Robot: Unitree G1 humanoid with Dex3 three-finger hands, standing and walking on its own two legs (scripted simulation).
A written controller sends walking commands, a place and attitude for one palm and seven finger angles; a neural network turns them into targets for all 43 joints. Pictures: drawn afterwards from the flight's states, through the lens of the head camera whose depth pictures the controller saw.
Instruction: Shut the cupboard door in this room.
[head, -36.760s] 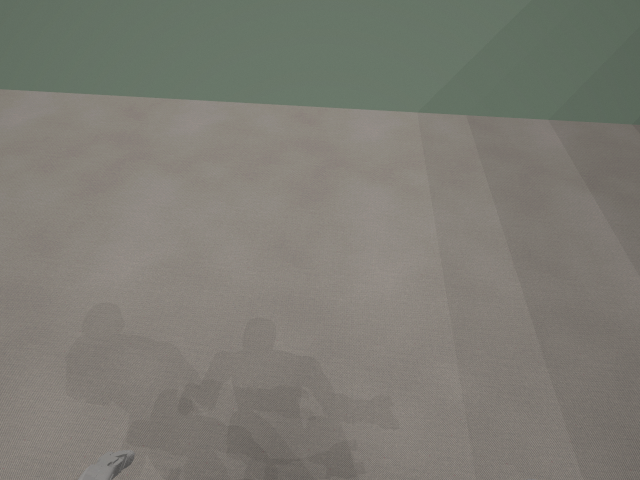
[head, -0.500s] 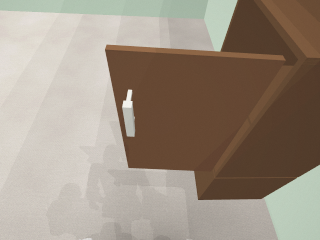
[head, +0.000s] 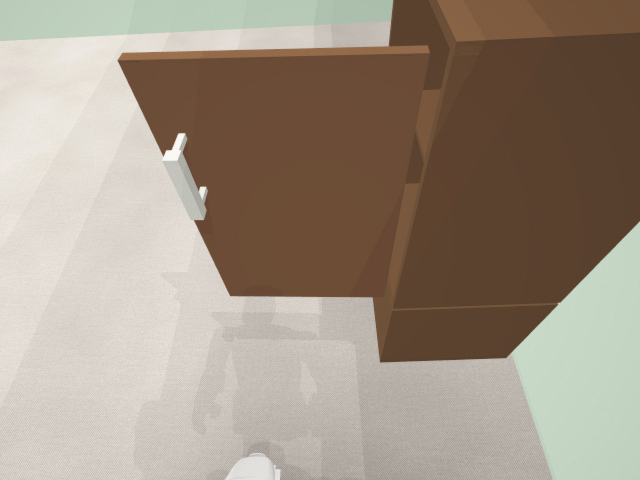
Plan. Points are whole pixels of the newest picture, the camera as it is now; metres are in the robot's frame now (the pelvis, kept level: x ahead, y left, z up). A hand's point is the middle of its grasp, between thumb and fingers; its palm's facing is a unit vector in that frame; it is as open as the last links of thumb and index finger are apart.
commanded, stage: come to a stop and stand still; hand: left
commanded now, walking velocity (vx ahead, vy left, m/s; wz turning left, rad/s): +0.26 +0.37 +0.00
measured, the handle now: (189, 178) +0.51 +0.22 +0.07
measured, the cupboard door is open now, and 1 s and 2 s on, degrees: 87 87 87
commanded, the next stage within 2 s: look again from close up in 1.86 s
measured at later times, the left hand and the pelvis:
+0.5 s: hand out of the picture -0.08 +0.16 -0.15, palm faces +0.12 -0.97 -0.23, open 7.4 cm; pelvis -0.01 -0.01 +0.02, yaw +0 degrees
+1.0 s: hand out of the picture +0.04 +0.26 -0.15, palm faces -0.06 -0.96 -0.26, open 7.4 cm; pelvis -0.01 +0.07 +0.01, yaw -3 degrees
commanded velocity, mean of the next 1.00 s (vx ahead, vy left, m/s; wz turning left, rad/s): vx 0.04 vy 0.09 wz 0.00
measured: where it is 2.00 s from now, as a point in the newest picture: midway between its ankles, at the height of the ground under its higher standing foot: outside the picture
